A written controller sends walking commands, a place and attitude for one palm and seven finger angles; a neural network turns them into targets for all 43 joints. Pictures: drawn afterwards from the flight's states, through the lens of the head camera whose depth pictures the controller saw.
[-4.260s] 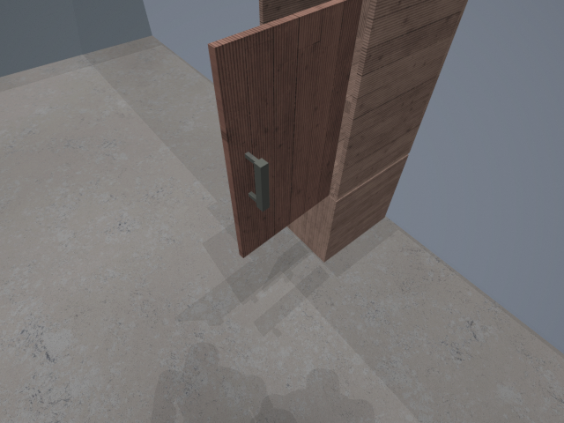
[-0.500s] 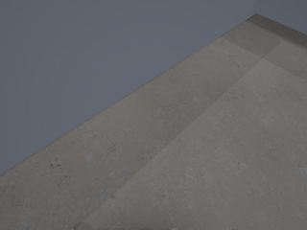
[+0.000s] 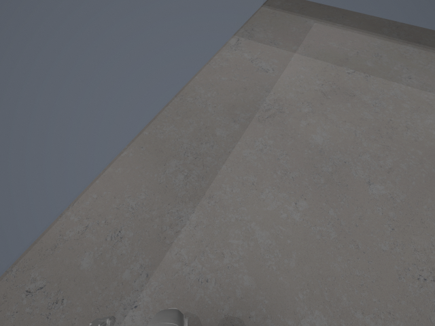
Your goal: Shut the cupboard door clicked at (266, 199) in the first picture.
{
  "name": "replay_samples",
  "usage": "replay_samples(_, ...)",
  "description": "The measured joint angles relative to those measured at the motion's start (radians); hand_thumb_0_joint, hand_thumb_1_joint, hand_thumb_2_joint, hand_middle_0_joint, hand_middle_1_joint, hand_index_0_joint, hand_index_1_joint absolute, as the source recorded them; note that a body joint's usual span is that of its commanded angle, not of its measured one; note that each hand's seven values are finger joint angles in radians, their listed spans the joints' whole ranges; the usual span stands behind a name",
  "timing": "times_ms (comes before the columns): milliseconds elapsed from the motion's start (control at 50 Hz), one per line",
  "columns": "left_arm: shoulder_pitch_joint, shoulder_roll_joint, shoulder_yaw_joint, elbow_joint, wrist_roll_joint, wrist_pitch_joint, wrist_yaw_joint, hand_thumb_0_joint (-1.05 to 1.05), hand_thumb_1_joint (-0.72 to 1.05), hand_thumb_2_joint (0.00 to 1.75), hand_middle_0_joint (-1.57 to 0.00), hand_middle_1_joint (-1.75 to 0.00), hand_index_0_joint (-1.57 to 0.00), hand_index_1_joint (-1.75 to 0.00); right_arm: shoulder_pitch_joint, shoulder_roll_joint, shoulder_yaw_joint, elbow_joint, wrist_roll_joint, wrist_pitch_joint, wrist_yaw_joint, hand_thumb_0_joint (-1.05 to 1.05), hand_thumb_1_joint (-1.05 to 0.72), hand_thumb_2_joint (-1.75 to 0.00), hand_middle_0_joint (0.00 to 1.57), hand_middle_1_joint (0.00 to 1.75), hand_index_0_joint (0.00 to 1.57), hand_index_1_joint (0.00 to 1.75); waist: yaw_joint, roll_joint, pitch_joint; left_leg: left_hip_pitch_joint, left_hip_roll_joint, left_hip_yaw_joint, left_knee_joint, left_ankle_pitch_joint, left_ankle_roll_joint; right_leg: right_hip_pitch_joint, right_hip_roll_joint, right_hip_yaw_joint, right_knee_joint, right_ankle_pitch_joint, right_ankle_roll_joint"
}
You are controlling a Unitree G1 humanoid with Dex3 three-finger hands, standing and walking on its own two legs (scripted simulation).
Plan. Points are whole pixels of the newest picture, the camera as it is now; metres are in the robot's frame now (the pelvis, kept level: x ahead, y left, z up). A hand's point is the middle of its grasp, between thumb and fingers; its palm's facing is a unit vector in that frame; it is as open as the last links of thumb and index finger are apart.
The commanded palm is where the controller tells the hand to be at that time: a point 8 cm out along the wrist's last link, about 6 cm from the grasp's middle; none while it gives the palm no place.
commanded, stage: walk around to get in front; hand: left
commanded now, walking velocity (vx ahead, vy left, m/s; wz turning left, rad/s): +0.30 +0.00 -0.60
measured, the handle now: out of the picture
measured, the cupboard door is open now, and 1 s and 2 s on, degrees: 94 94 94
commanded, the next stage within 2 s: walk to a spot facing it in 0.98 s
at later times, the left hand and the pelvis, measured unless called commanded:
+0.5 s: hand (186, 227) +0.35 +0.10 -0.17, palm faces -0.39 -0.91 -0.15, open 7.4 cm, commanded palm none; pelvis +0.15 -0.03 -0.01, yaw -19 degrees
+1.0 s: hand (217, 207) +0.41 +0.03 -0.17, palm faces -0.37 -0.91 -0.19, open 7.3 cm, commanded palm none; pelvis +0.35 -0.15 +0.00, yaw -28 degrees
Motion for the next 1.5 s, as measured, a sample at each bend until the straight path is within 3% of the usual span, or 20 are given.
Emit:
replay_samples(120,0.073,0.005,0.007,0.035,0.000,-0.003,-0.016,0.00,0.91,0.90,-0.20,-0.30,-0.20,-0.30,-0.007,0.023,0.015,-0.032,0.001,-0.049,0.009,0.01,-0.91,-0.90,0.20,0.30,0.20,0.30,0.025,-0.034,-0.039,0.123,-0.040,0.007,-0.344,0.063,0.022,0.012,0.026,0.073,0.027,-0.045,0.013)
replay_samples(140,0.082,0.005,0.010,0.041,-0.004,0.003,-0.018,0.01,0.91,0.90,-0.20,-0.30,-0.20,-0.30,-0.003,0.025,0.019,-0.039,-0.004,-0.066,0.006,0.01,-0.91,-0.90,0.20,0.30,0.20,0.30,0.021,-0.032,-0.047,0.134,-0.036,0.014,-0.371,0.115,0.053,-0.011,0.035,0.077,0.090,-0.107,0.010)
replay_samples(200,0.075,0.018,0.020,0.066,0.004,0.021,-0.030,0.01,0.91,0.90,-0.20,-0.30,-0.20,-0.30,0.024,0.047,0.037,-0.045,-0.016,-0.097,-0.006,0.01,-0.91,-0.90,0.20,0.30,0.20,0.30,0.010,-0.044,-0.045,0.167,-0.019,0.053,-0.355,0.095,0.106,-0.137,0.023,0.027,0.420,-0.187,0.016)
replay_samples(300,0.020,0.028,0.030,0.053,0.009,0.016,-0.048,0.01,0.91,0.90,-0.20,-0.30,-0.20,-0.30,0.113,0.080,0.057,-0.001,-0.013,-0.111,-0.020,0.00,-0.91,-0.89,0.20,0.30,0.20,0.30,0.013,-0.043,-0.027,0.299,0.009,0.112,-0.500,0.109,0.087,-0.315,-0.041,-0.047,0.672,-0.028,0.041)
replay_samples(440,-0.089,0.015,0.016,0.025,0.008,0.020,-0.056,0.01,0.91,0.90,-0.20,-0.30,-0.19,-0.30,0.226,0.094,0.053,0.086,-0.018,-0.105,-0.018,0.00,-0.91,-0.89,0.20,0.30,0.20,0.30,-0.027,-0.018,0.007,0.441,0.043,0.209,-0.581,0.064,0.052,-0.362,-0.082,-0.125,0.396,0.063,0.030)
replay_samples(540,-0.167,0.013,0.004,-0.001,0.006,-0.005,-0.055,0.01,0.91,0.90,-0.20,-0.30,-0.19,-0.30,0.298,0.087,0.045,0.140,-0.013,-0.088,-0.013,0.01,-0.91,-0.89,0.20,0.30,0.20,0.30,-0.061,-0.001,0.038,0.491,0.092,0.259,-0.458,-0.044,0.004,-0.246,-0.031,-0.182,0.168,0.033,-0.035)
replay_samples(580,-0.168,0.022,0.004,-0.018,0.003,-0.044,-0.045,0.01,0.91,0.90,-0.20,-0.30,-0.19,-0.30,0.312,0.092,0.044,0.162,0.003,-0.068,-0.004,0.01,-0.91,-0.89,0.20,0.30,0.20,0.30,-0.050,-0.028,0.036,0.386,0.107,0.209,-0.141,-0.090,0.010,-0.201,-0.030,-0.170,0.144,0.071,-0.078)
replay_samples(620,-0.154,0.016,0.002,-0.019,-0.011,-0.060,-0.028,0.00,0.91,0.90,-0.20,-0.30,-0.20,-0.30,0.263,0.084,0.035,0.168,0.011,-0.045,-0.003,0.01,-0.91,-0.89,0.20,0.30,0.20,0.30,-0.057,-0.020,0.053,0.226,0.090,0.080,0.195,-0.078,0.024,-0.182,-0.011,-0.164,0.187,0.029,-0.086)
replay_samples(660,-0.121,0.009,-0.004,-0.005,-0.015,-0.060,-0.014,0.00,0.91,0.90,-0.20,-0.30,-0.20,-0.30,0.201,0.077,0.026,0.154,0.005,-0.041,-0.002,0.01,-0.91,-0.89,0.20,0.30,0.20,0.30,-0.063,-0.015,0.050,0.093,0.080,0.018,0.326,0.009,0.030,-0.131,0.012,-0.151,0.137,0.017,-0.082)
replay_samples(740,-0.039,-0.017,-0.010,0.048,-0.009,-0.062,-0.002,0.00,0.91,0.90,-0.20,-0.30,-0.20,-0.30,0.092,0.074,0.018,0.090,-0.008,-0.054,0.003,0.01,-0.91,-0.89,0.20,0.30,0.20,0.30,-0.062,-0.013,0.008,-0.084,0.090,-0.018,0.223,0.132,0.022,-0.031,0.045,-0.112,-0.019,0.058,-0.083)
replay_samples(860,0.060,-0.017,0.003,0.101,-0.012,-0.091,0.002,-0.01,0.95,0.90,-0.20,-0.30,-0.20,-0.30,-0.012,0.075,0.014,0.041,-0.011,-0.064,0.017,0.01,-0.91,-0.90,0.20,0.30,0.19,0.30,-0.013,0.004,-0.043,-0.178,0.078,-0.036,0.019,0.245,0.014,0.102,0.074,-0.075,-0.154,0.050,-0.087)
replay_samples(1020,0.204,-0.045,-0.023,0.178,-0.009,-0.101,0.015,0.00,0.92,0.90,-0.20,-0.30,-0.20,-0.30,-0.132,0.074,0.021,0.036,-0.003,-0.066,0.032,0.01,-0.91,-0.90,0.20,0.30,0.19,0.30,0.060,-0.002,-0.045,-0.101,0.011,0.010,-0.216,0.234,0.043,0.276,0.072,-0.023,-0.203,-0.053,-0.064)
replay_samples(1080,0.259,-0.055,-0.025,0.212,-0.011,-0.094,0.018,0.00,0.92,0.90,-0.20,-0.30,-0.20,-0.30,-0.160,0.082,0.031,0.028,-0.007,-0.087,0.027,0.01,-0.91,-0.90,0.20,0.30,0.20,0.30,0.068,-0.018,-0.038,0.003,-0.032,0.043,-0.362,0.268,0.080,0.288,0.056,0.000,-0.091,-0.143,-0.047)
replay_samples(1120,0.279,-0.065,-0.026,0.232,-0.019,-0.080,0.017,0.00,0.91,0.90,-0.20,-0.30,-0.20,-0.30,-0.162,0.087,0.038,0.017,-0.015,-0.113,0.017,0.01,-0.91,-0.90,0.20,0.30,0.20,0.30,0.063,-0.016,-0.037,0.033,-0.025,0.047,-0.340,0.283,0.134,0.168,0.057,-0.010,0.228,-0.196,-0.028)
replay_samples(1160,0.258,-0.058,-0.027,0.240,-0.016,-0.063,0.020,0.01,0.91,0.90,-0.20,-0.30,-0.20,-0.30,-0.136,0.100,0.046,0.014,-0.010,-0.122,0.007,0.00,-0.91,-0.89,0.20,0.30,0.20,0.30,0.053,-0.040,-0.029,0.058,-0.034,0.066,-0.310,0.207,0.140,0.024,0.034,-0.024,0.543,-0.209,-0.010)
replay_samples(1200,0.209,-0.051,-0.023,0.226,-0.009,-0.048,0.017,0.01,0.91,0.90,-0.20,-0.30,-0.20,-0.30,-0.087,0.104,0.047,0.027,-0.007,-0.121,-0.004,0.00,-0.91,-0.89,0.20,0.30,0.20,0.30,0.040,-0.043,-0.026,0.094,-0.046,0.058,-0.343,0.188,0.133,-0.093,-0.002,-0.054,0.674,-0.182,0.013)
replay_samples(1300,0.065,-0.050,-0.020,0.132,-0.002,-0.041,0.013,0.01,0.91,0.90,-0.20,-0.30,-0.20,-0.30,0.040,0.087,0.033,0.109,0.000,-0.089,-0.022,0.00,-0.94,-0.89,0.20,0.30,0.20,0.30,0.016,-0.019,-0.025,0.158,-0.069,-0.007,-0.440,0.213,0.129,-0.205,-0.073,-0.063,0.441,-0.107,0.054)
replay_samples(1400,-0.048,-0.029,-0.005,0.066,-0.004,-0.027,0.019,0.01,0.93,0.90,-0.20,-0.30,-0.20,-0.30,0.128,0.073,0.023,0.150,-0.005,-0.039,-0.011,0.00,-0.94,-0.89,0.20,0.30,0.20,0.30,-0.025,-0.005,-0.029,0.167,-0.077,-0.074,-0.422,0.176,0.108,-0.182,-0.067,-0.057,0.248,-0.045,0.073)
replay_samples(1460,-0.080,-0.012,-0.002,0.031,-0.007,-0.034,0.020,0.01,0.93,0.90,-0.20,-0.30,-0.20,-0.30,0.166,0.074,0.015,0.150,-0.002,-0.018,-0.006,0.00,-0.93,-0.89,0.20,0.30,0.20,0.30,-0.043,-0.009,-0.042,0.152,-0.089,-0.105,-0.372,0.134,0.084,-0.089,-0.058,-0.067,0.070,0.042,0.069)
replay_samples(1500,-0.096,-0.014,-0.003,0.019,-0.003,-0.045,0.025,0.00,0.92,0.90,-0.20,-0.30,-0.20,-0.30,0.163,0.067,0.006,0.146,0.003,-0.005,-0.001,0.01,-0.92,-0.89,0.20,0.30,0.20,0.30,-0.051,0.002,-0.037,0.105,-0.083,-0.099,-0.248,0.020,0.070,-0.081,-0.059,-0.089,0.080,0.026,0.038)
